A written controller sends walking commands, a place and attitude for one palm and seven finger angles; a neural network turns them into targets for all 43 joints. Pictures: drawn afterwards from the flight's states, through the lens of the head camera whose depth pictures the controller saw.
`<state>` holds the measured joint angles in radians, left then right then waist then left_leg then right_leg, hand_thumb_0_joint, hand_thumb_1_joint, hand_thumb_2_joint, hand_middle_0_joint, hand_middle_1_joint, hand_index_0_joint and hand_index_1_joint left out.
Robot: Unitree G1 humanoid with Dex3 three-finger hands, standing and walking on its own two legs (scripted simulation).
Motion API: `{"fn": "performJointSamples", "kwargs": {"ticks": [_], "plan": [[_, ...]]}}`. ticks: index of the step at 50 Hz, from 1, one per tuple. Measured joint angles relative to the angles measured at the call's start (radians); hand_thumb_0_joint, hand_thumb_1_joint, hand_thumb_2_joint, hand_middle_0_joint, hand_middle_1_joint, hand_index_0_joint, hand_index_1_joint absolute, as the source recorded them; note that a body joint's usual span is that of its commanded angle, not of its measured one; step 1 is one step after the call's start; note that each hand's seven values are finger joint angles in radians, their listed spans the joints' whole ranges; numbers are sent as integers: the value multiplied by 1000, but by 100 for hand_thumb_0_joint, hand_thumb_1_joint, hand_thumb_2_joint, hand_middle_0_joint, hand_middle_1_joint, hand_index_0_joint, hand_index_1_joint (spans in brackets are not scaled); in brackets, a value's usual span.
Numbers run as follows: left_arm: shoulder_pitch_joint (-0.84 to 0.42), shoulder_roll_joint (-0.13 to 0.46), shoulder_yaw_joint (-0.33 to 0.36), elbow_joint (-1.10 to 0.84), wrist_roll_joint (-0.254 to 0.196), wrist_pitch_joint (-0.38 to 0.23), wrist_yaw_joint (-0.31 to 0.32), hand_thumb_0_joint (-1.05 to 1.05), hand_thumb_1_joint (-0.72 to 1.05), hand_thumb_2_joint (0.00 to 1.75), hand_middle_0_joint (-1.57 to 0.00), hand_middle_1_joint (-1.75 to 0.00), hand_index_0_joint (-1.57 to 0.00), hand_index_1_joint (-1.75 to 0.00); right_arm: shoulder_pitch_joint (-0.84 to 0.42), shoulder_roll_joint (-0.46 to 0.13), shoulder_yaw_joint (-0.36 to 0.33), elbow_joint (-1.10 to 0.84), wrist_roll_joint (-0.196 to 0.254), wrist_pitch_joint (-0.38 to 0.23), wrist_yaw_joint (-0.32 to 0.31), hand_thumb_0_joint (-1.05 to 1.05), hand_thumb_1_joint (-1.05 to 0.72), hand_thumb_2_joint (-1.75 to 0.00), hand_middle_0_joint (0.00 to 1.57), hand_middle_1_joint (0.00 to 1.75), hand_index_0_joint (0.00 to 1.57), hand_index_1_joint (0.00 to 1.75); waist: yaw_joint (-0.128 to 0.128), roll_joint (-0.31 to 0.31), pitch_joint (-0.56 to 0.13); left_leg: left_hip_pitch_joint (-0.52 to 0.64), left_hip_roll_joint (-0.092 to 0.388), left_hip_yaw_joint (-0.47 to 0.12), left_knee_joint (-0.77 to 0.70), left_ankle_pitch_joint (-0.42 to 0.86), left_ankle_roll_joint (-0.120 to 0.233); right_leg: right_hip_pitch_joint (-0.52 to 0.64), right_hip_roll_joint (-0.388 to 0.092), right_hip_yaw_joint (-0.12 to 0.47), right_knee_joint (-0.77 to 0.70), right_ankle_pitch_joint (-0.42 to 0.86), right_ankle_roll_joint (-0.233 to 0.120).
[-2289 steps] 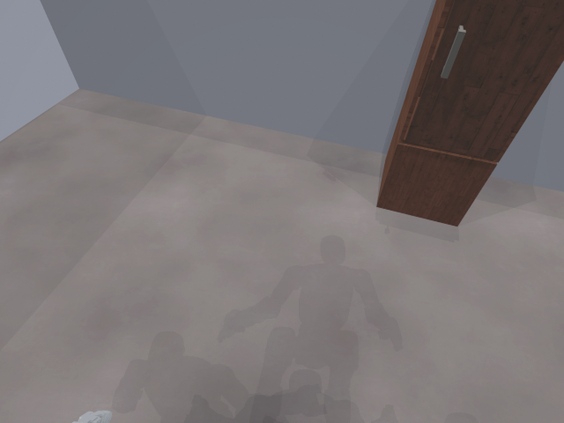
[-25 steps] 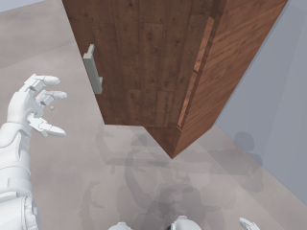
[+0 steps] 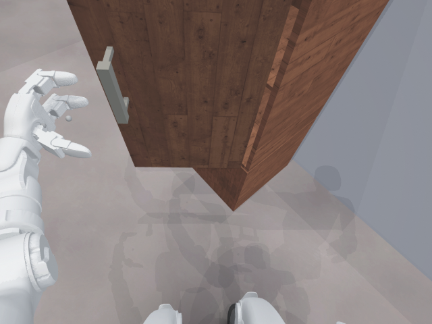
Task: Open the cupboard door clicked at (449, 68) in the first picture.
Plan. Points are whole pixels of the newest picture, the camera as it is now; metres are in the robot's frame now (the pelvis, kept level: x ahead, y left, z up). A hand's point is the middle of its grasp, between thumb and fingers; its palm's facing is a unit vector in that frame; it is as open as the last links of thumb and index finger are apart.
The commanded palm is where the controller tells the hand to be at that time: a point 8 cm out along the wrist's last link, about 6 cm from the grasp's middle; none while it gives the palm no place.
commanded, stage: move the hooked fingers beside the handle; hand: left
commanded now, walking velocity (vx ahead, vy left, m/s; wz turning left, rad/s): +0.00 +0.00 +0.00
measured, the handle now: (116, 87) +0.54 +0.18 +0.07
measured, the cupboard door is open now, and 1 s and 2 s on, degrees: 50 50 49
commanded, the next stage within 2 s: slide the fingers in behind the handle in 1.16 s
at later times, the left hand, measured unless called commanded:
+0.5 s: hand (83, 93) +0.51 +0.24 +0.08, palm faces -0.04 -1.00 +0.00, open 13.9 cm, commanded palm +0.49 +0.29 +0.08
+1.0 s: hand (75, 105) +0.49 +0.24 +0.08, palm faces -0.03 -1.00 +0.00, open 13.9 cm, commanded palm +0.47 +0.28 +0.08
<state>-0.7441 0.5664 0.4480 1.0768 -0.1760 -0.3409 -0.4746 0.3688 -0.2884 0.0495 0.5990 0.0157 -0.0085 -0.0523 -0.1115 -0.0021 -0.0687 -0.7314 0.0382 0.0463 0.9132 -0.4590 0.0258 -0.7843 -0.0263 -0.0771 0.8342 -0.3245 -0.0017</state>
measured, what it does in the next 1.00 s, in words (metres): stands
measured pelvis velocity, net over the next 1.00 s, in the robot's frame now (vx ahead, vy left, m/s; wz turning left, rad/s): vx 0.01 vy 0.01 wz -0.01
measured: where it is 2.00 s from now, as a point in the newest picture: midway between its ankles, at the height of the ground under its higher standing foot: outside the picture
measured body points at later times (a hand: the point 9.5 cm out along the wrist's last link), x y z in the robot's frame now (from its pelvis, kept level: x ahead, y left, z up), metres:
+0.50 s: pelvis +0.00 +0.01 -0.01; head +0.14 +0.03 +0.42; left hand +0.51 +0.29 +0.09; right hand -0.01 -0.26 -0.11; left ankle -0.01 +0.10 -0.69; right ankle +0.04 -0.13 -0.69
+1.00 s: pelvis +0.01 +0.01 +0.00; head +0.12 +0.03 +0.43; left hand +0.48 +0.30 +0.09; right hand +0.04 -0.26 -0.11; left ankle -0.01 +0.10 -0.69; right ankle +0.04 -0.13 -0.69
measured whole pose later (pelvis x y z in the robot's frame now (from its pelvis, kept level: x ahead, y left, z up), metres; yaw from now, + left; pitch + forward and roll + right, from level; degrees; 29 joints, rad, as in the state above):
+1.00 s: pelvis +0.01 +0.01 +0.00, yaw +0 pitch +19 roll -3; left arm -0.83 0.59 0.44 1.13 -0.15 -0.35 -0.44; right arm 0.37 -0.29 0.05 0.57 0.00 0.08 -0.03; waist -0.14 0.01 -0.09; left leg -0.79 0.05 0.04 0.95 -0.49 0.03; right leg -0.83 -0.02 -0.08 0.85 -0.34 0.01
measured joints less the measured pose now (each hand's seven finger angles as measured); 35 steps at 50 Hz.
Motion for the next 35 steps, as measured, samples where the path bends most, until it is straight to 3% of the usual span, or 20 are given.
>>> {"fn": "performJointSamples", "kwargs": {"ticks": [22,29,35], "plan": [[-197,105,26,141,66,17,30,-1,-50,30,-30,-120,-30,-120,56,-8,10,5,-21,67,11,0,-90,-90,20,30,20,30,-71,7,1,-108,11,-3,47,-17,7,-97,10,-1,19,1,6],[-131,92,60,93,63,14,32,-1,-50,30,-30,-119,-30,-120,76,0,7,-23,-22,95,25,0,-90,-90,20,30,20,30,-71,11,-7,-94,19,14,36,-25,9,-92,20,16,9,0,9],[-66,63,63,38,43,4,33,-1,-50,30,-30,-119,-30,-120,76,10,4,-28,-18,105,30,0,-90,-90,20,30,20,30,-52,13,-12,-68,20,13,25,-28,8,-66,22,15,-3,-3,10]]}}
